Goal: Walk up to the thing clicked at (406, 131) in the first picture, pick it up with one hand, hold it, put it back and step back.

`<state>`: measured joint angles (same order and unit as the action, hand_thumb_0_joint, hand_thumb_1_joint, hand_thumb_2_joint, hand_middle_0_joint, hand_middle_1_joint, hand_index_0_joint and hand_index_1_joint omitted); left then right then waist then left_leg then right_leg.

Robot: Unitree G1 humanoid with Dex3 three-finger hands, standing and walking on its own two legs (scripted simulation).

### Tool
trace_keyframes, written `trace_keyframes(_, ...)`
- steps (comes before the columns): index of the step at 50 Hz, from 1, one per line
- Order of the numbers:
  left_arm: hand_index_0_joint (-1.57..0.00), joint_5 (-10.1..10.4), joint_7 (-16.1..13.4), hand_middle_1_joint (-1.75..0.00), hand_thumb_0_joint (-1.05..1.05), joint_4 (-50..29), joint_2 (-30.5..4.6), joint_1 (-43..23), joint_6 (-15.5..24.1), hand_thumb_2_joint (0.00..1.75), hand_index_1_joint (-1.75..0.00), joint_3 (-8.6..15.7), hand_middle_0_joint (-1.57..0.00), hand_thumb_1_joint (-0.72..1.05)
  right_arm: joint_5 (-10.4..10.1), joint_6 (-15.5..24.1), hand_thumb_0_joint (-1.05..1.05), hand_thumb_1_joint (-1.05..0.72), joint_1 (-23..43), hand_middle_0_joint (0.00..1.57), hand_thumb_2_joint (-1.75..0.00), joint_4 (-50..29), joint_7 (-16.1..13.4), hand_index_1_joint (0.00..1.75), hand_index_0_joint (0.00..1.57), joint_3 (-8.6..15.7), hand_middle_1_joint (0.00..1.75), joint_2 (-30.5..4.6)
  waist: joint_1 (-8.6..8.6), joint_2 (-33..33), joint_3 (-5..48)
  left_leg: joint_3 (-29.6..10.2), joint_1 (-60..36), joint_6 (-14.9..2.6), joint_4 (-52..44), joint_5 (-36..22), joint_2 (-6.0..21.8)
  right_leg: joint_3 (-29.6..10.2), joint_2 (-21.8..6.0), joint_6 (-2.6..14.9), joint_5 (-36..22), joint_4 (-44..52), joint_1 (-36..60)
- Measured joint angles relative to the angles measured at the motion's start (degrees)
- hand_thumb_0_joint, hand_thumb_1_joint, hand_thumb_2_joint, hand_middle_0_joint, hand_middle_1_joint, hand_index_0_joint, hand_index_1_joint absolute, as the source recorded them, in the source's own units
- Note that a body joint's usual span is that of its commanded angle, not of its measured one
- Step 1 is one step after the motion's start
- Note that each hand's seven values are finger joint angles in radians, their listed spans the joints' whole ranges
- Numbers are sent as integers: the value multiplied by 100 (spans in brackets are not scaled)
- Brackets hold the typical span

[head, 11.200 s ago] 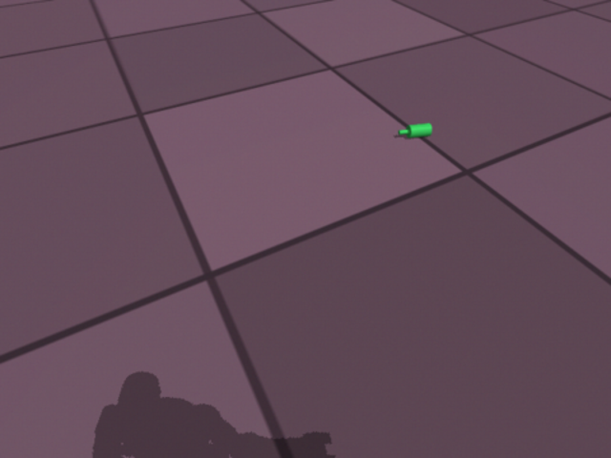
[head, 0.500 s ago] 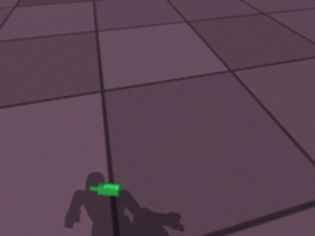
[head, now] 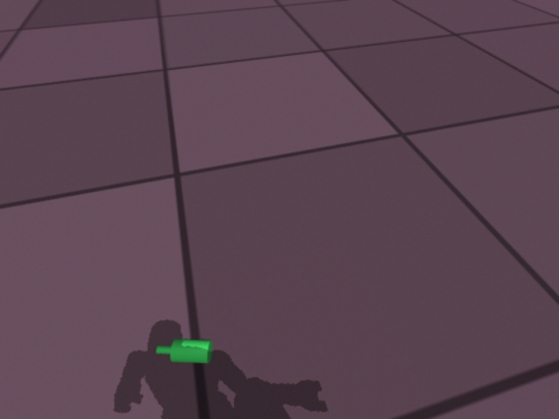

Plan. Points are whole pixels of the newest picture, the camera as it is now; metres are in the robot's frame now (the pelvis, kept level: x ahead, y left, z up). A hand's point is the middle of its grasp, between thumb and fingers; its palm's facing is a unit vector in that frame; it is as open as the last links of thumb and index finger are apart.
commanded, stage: walk up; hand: left
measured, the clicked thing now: (183, 350) +0.52 +0.36 -0.74
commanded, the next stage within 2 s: stand in 1.92 s
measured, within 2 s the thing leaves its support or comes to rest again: neither
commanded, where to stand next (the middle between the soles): +0.14 +0.01 m, yaw -1 degrees
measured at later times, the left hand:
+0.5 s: hand (116, 411) +0.19 +0.29 -0.16, palm faces -0.03 -0.93 -0.37, open 7.3 cm
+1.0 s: hand out of the picture +0.07 +0.34 -0.19, palm faces -0.06 -0.95 -0.31, open 7.3 cm
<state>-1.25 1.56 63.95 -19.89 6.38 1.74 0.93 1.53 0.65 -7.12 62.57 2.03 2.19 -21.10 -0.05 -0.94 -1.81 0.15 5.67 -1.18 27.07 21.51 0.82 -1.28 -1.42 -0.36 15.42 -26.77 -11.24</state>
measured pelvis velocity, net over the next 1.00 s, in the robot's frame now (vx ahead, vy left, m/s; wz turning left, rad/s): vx -0.01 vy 0.06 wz -0.02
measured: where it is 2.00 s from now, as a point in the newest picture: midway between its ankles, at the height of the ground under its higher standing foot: outside the picture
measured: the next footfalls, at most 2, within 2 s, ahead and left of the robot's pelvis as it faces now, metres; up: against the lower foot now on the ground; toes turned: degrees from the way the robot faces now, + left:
right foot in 0.40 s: +0.20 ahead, -0.08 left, +0.00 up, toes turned -1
left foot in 0.74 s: +0.06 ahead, +0.15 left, +0.00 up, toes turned +2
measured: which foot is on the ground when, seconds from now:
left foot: down 0.00-0.46, up 0.48-0.72, down 0.74-1.00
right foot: down 0.00-0.16, up 0.18-0.38, down 0.40-0.74, up 0.76-1.00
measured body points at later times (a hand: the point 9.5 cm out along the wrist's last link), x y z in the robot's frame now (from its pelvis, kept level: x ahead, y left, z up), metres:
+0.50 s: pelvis +0.07 +0.03 -0.02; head +0.14 +0.02 +0.43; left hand +0.19 +0.33 -0.14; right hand +0.13 -0.28 -0.15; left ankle -0.02 +0.13 -0.71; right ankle +0.16 -0.08 -0.74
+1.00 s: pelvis -0.01 +0.06 -0.01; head +0.06 +0.12 +0.43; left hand +0.08 +0.39 -0.17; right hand +0.04 -0.28 -0.08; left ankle +0.02 +0.15 -0.74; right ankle -0.06 -0.13 -0.64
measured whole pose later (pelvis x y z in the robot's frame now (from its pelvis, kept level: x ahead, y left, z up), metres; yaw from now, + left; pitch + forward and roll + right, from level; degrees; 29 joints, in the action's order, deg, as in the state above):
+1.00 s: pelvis -0.01 +0.06 -0.01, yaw -1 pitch -1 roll -2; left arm -2.1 2.5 48.7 -27.2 10.2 -7.1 6.0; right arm 1.6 2.5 -14.6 51.1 -3.6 4.4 -20.3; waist 0.6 7.0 -9.7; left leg 2.5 17.5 -1.5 34.4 16.1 1.5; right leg -12.2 4.6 -0.3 20.4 -70.6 -26.5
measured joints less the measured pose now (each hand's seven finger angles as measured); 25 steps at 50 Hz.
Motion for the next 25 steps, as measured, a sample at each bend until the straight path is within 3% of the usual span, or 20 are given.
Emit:
trace_keyframes(2, -21, -36, 29, -30, 0, -72, -4, 198, 25, 90, -30, 45, -20, 91, 45, -24, 0, -90, -163, 20, -90, -42, 44, 30, 20, 52, 30, -85, 7, -70, 103, -47, 114, -95, 260, 349, -11, 1, 22, 40, 152, -90, -38)
trace_keyframes(4, -21, -64, 37, -30, 0, -168, -40, 331, 54, 90, -30, 81, -20, 91, 71, -23, 0, -90, -286, 20, -90, -83, 58, 30, 20, 98, 30, -161, -4, -84, 69, -8, 298, -135, 507, 352, -34, 34, -32, 23, -174, -58, -32)
trace_keyframes(7, -21, -57, 27, -30, 0, -274, -103, 494, 37, 90, -30, 106, -20, 91, 78, 38, 1, -91, -391, 20, -90, -100, 45, 30, 20, 145, 30, -215, 56, -52, -108, 80, 261, -61, 367, -173, -89, 13, -147, -153, 24, -226, -3)
trace_keyframes(8, -21, -28, 20, -30, 0, -272, -159, 572, -11, 90, -30, 103, -20, 91, 99, 77, 1, -91, -423, 20, -90, -107, 32, 30, 20, 160, 30, -173, 85, 66, -101, 164, 173, -48, 230, -203, -187, -81, -235, -101, 134, -398, -82)
trace_keyframes(10, -21, 3, -25, -30, 0, -206, -225, 662, -149, 90, -30, 100, -20, 91, 108, 160, 1, -91, -514, 20, -90, -170, 18, 30, 20, 184, 30, -89, 60, 155, -74, 231, 45, -88, 45, -159, -245, -228, -138, 20, 695, -1105, -364)
trace_keyframes(14, -21, 66, -127, -30, 0, -288, -310, 591, -145, 90, -30, 75, -20, 91, 93, 160, 0, -90, -698, 20, -90, -342, -47, 30, 20, 190, 30, 16, -49, 120, -290, 158, -243, -138, -224, -169, -160, 11, 133, 146, 1250, -1731, -793)
trace_keyframes(17, -21, 102, -149, -30, 0, -443, -333, 382, -115, 90, -30, 69, -20, 91, 1, 99, 0, -90, -690, 21, -90, -373, -149, 30, 20, 142, 30, 26, -105, 125, -553, 147, -365, -121, -138, -35, -182, 243, 110, 210, 775, -1292, -951)
trace_keyframes(21, -20, 86, -146, -30, 0, -673, -257, 43, -233, 90, -30, 158, -20, 91, -194, -106, 1, -90, -554, 21, -90, -437, -299, 30, 20, 95, 30, 4, -133, 130, -794, 181, -299, -97, 481, 424, -263, 333, 105, 276, -834, -511, -894)
trace_keyframes(23, -20, 94, -135, -30, 0, -799, -119, -175, -307, 90, -30, 170, -20, 91, -295, -203, 1, -90, -372, 20, -90, -499, -370, 30, 20, 107, 30, -12, -180, -74, -933, 98, -1, -60, 1141, 480, -132, 438, 199, 229, -734, -561, -876)
trace_keyframes(25, -20, 101, -140, -30, 0, -1037, -74, -378, -340, 90, -30, 134, -20, 91, -329, -261, 1, -90, -164, 20, -90, -644, -421, 30, 20, 82, 30, 61, -136, -10, -1071, -41, 552, 20, 2223, 949, -302, 396, 140, 255, -685, -549, -925)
